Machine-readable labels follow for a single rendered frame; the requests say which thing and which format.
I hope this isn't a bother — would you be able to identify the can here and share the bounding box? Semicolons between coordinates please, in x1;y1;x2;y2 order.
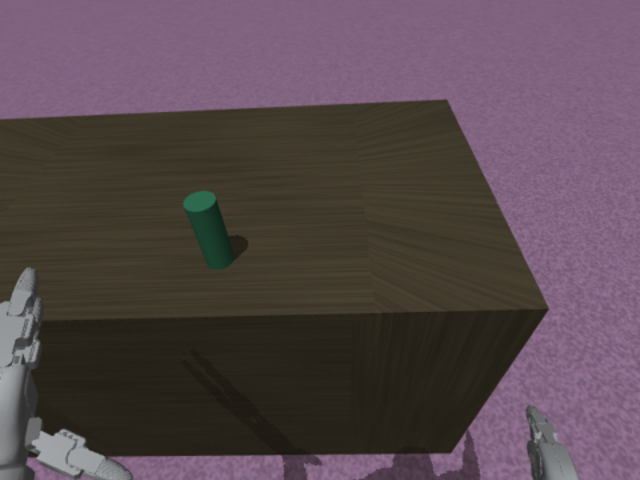
183;191;234;270

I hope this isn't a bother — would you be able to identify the left robot hand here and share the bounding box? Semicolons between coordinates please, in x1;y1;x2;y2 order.
0;267;133;480

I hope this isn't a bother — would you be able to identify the left robot arm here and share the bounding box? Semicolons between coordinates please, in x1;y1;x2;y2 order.
0;463;35;480

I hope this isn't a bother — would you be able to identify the right robot hand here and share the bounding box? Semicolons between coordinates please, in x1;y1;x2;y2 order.
526;405;580;480

